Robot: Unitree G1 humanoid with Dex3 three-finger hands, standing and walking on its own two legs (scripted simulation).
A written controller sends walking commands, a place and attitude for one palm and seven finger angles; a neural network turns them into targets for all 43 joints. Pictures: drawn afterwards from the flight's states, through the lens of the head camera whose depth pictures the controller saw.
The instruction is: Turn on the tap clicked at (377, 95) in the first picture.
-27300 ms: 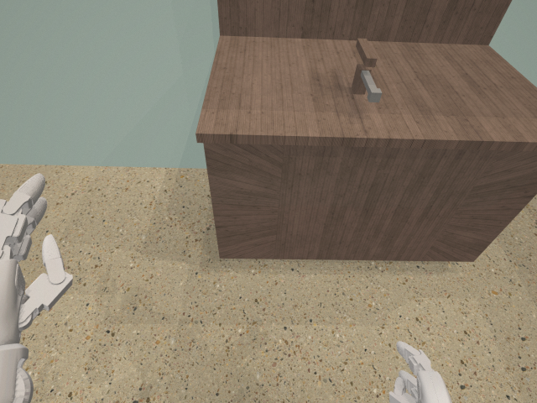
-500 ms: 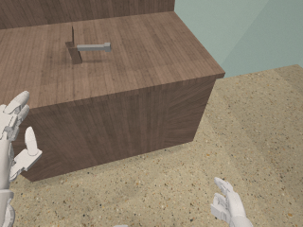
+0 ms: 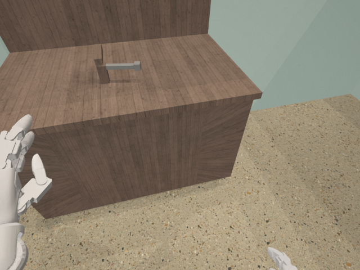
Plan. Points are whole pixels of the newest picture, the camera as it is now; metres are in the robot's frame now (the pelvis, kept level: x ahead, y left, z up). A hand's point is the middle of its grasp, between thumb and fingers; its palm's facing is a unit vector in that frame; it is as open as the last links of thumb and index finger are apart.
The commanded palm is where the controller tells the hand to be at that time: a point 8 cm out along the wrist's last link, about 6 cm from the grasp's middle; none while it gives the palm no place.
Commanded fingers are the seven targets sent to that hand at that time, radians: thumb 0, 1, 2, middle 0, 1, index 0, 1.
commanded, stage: stop stepping back and stand still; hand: left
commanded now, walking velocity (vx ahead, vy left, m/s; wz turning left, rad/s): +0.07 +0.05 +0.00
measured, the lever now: (137, 66) +0.85 +0.21 +0.04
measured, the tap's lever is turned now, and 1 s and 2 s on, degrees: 78 78 78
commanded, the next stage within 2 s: stand and check the lever's angle in 0.82 s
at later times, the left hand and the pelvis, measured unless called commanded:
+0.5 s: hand (35, 170) +0.25 +0.27 +0.16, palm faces +0.39 -0.85 -0.36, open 7.4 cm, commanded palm +0.19 +0.31 +0.18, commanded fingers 0.00 0.90 0.90 -0.20 -0.30 -0.20 -0.30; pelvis +0.03 +0.03 +0.01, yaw -1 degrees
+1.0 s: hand (26, 172) +0.25 +0.29 +0.16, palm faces +0.40 -0.84 -0.37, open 7.4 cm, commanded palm +0.19 +0.32 +0.18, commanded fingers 0.00 0.90 0.90 -0.20 -0.30 -0.20 -0.30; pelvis +0.03 +0.04 +0.01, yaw +0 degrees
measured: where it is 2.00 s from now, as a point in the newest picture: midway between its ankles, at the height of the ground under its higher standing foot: outside the picture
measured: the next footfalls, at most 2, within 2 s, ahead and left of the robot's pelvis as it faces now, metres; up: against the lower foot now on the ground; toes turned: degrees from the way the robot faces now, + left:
none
